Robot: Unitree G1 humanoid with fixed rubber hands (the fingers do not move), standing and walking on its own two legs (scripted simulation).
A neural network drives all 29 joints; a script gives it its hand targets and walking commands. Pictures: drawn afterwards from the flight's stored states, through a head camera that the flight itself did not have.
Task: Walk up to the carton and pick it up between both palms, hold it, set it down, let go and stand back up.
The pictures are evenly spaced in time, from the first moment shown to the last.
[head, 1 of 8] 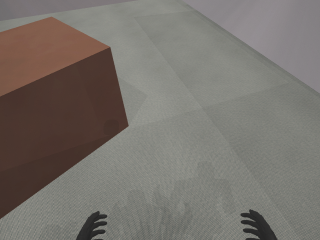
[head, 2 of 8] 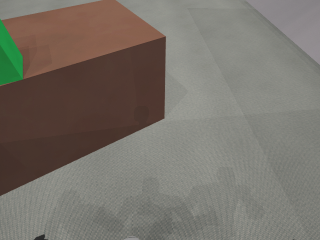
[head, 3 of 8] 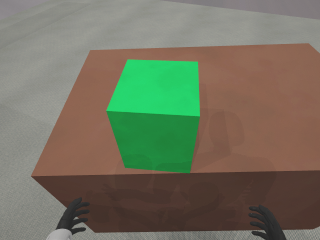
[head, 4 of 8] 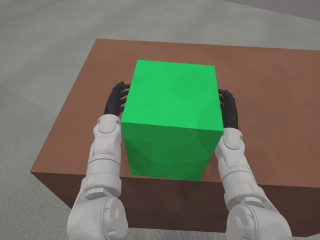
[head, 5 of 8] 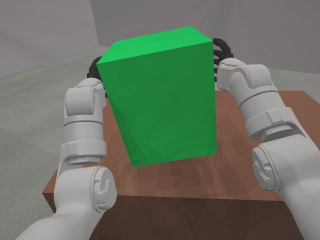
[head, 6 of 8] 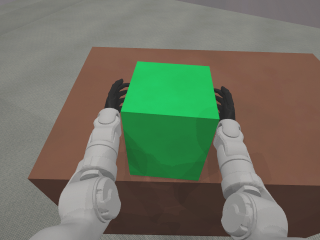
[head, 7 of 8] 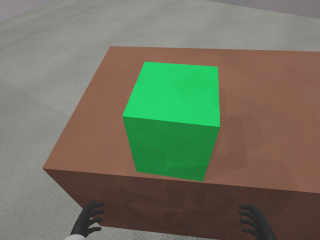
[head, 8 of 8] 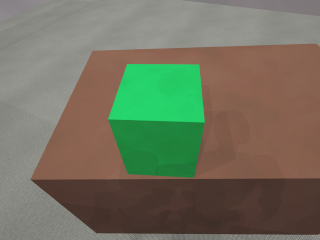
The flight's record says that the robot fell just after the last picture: no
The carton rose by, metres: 0.22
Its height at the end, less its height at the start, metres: +0.00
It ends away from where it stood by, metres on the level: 0.01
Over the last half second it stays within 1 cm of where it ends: yes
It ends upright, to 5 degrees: yes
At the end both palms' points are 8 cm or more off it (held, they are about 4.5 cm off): yes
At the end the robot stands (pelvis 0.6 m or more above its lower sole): yes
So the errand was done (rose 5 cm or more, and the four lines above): yes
